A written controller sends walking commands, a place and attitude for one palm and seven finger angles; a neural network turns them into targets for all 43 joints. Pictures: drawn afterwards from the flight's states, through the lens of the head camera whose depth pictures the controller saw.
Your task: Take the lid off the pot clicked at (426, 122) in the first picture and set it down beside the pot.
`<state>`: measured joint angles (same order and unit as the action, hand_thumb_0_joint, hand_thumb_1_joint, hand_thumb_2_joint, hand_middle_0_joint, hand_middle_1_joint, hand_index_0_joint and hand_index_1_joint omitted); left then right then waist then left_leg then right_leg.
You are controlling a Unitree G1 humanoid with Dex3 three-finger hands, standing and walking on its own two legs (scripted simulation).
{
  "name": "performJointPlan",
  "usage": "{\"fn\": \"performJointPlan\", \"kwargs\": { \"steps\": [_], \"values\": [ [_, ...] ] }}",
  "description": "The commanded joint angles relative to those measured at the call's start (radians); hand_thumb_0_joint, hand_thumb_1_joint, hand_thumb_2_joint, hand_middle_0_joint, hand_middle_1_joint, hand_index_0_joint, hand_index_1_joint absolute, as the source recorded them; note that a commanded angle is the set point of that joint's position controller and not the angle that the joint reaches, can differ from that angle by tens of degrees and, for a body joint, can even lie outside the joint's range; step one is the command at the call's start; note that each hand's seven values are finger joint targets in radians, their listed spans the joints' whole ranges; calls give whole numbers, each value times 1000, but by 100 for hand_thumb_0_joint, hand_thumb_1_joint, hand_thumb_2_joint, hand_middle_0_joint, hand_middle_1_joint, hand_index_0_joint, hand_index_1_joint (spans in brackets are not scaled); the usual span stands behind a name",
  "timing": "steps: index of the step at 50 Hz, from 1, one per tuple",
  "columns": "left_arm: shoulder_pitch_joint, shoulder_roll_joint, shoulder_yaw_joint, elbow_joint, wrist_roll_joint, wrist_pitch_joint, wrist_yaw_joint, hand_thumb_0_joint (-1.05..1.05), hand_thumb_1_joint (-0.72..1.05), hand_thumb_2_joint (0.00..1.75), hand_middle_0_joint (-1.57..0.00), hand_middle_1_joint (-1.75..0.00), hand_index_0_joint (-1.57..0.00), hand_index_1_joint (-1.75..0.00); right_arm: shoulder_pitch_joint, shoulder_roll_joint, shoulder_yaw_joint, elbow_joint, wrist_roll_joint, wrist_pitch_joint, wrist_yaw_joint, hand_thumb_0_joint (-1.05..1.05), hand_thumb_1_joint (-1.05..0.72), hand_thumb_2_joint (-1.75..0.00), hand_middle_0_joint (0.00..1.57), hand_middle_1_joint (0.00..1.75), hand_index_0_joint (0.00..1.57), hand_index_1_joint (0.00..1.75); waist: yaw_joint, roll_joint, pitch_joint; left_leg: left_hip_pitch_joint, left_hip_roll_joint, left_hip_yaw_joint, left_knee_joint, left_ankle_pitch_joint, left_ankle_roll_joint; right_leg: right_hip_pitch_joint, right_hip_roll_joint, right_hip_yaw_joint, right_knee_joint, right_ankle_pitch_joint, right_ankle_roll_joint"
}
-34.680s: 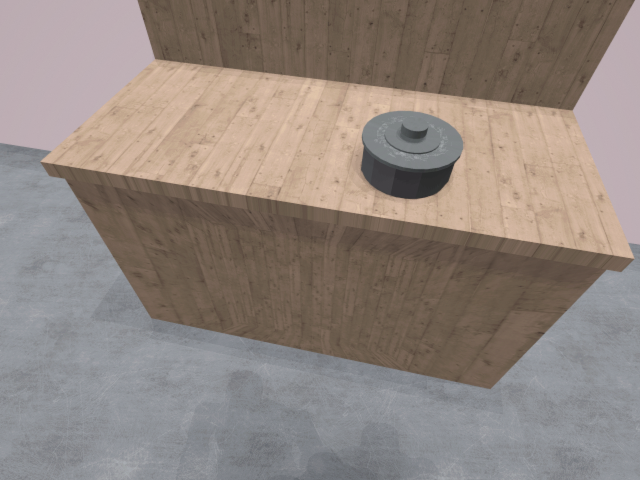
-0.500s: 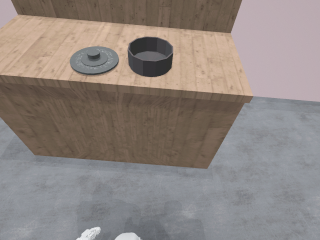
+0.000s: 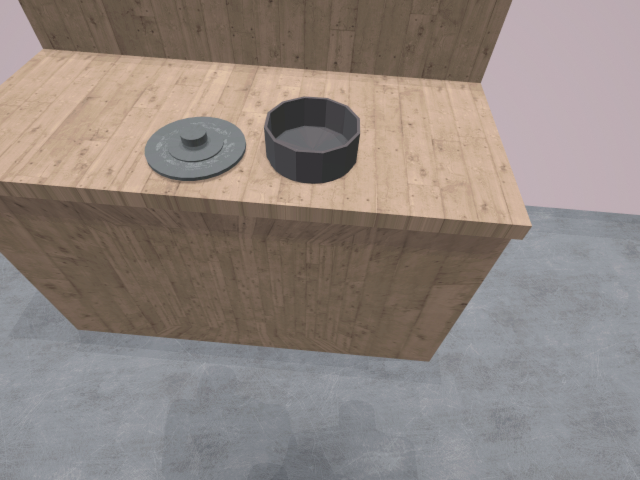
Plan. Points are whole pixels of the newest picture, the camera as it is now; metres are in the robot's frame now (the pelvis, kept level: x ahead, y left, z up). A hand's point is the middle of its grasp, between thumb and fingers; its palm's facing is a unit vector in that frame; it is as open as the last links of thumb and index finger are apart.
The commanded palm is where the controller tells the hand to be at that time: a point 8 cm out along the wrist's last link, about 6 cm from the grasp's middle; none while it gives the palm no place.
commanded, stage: stop stepping back and stand still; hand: left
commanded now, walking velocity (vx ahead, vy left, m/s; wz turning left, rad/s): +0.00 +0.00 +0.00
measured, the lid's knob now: (193, 135) +0.71 +0.29 -0.01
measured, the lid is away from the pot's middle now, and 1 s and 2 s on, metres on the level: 0.24 0.24 0.24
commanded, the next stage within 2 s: let the arm hang, fingers relaxed in 0.20 s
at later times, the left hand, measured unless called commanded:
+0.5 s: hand out of the picture +0.03 +0.17 -0.18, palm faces +0.04 -0.98 -0.20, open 7.3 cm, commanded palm none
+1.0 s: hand out of the picture +0.00 +0.17 -0.17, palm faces +0.04 -0.98 -0.19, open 7.3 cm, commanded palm none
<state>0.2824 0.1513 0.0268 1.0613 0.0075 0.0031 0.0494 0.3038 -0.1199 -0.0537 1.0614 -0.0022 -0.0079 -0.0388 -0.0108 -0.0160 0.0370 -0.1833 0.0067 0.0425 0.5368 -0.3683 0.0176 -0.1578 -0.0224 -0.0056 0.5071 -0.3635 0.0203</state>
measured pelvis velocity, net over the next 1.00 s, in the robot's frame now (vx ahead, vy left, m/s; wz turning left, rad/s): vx -0.01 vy -0.01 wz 0.00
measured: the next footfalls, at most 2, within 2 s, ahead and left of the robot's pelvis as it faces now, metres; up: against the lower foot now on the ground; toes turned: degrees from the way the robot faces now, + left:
none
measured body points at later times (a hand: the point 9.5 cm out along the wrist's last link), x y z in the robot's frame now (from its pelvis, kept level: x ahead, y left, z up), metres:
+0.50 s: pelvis +0.00 +0.00 +0.00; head +0.02 +0.00 +0.45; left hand +0.03 +0.23 -0.16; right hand -0.01 -0.22 -0.15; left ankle -0.05 +0.11 -0.73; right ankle -0.06 -0.13 -0.73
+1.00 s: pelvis -0.01 -0.01 +0.00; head +0.01 +0.00 +0.45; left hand +0.00 +0.22 -0.16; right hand -0.03 -0.22 -0.15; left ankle -0.05 +0.11 -0.73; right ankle -0.06 -0.13 -0.73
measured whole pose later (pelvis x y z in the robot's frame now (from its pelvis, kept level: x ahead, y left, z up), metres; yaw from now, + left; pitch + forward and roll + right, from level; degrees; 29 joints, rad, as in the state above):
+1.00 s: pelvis -0.01 -0.01 +0.00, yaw +0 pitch +0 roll +0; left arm 0.28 0.15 0.02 1.10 0.01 0.00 0.05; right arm 0.31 -0.11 -0.04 1.11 0.00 0.00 -0.04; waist -0.01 -0.01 0.04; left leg -0.14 0.01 0.04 0.48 -0.33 0.01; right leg -0.12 -0.02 -0.01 0.45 -0.33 0.01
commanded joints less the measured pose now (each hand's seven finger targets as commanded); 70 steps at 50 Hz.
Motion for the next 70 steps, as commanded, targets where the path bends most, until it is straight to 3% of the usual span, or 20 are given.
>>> {"fn": "performJointPlan", "kwargs": {
  "steps": [1,11,15,36,40,49,70],
  "values": [
    [47,81,17,-38,2,-14,2,0,90,90,-20,-30,-20,-30,96,-96,-18,-15,-3,-6,-11,0,-90,-90,20,30,20,30,-12,46,-31,72,95,-54,-35,584,37,-8,-58,15,-18,473,-64],
    [41,91,16,-31,2,-13,2,0,90,90,-20,-30,-20,-30,74,-96,-15,-12,-4,0,-8,0,-90,-90,20,30,20,30,-7,16,8,36,87,-55,-57,455,33,9,-65,32,-53,436,-66],
    [39,93,17,-31,0,-15,1,0,90,90,-20,-30,-20,-30,80,-104,-12,-9,-5,-3,-9,0,-90,-90,20,30,20,30,-9,22,-15,51,87,-54,-59,487,31,30,-68,31,-52,470,-66],
    [34,82,13,-16,-1,-15,2,0,90,90,-20,-30,-20,-30,93,-85,-8,18,-3,-3,-9,0,-90,-90,20,30,20,30,-8,21,31,41,91,-60,-112,390,32,0,-61,33,-93,373,-57],
    [46,78,12,-7,-2,-19,2,0,90,90,-20,-30,-20,-30,100,-88,-7,23,-4,-6,-10,0,-90,-90,20,30,20,30,-9,14,-3,64,93,-58,-106,437,33,16,-63,31,-93,407,-55],
    [49,74,10,5,-1,-18,2,0,90,90,-20,-30,-20,-30,92,-81,-4,30,-4,-4,-9,0,-90,-90,20,30,20,30,-8,23,37,34,88,-62,-126,358,31,-1,-63,38,-113,349,-53],
    [58,68,10,17,-2,-21,2,0,90,90,-20,-30,-20,-30,88,-81,-3,36,-4,-7,-10,0,-90,-90,20,30,20,30,-7,27,19,47,89,-65,-126,389,29,2,-65,33,-112,372,-52]
  ]
}}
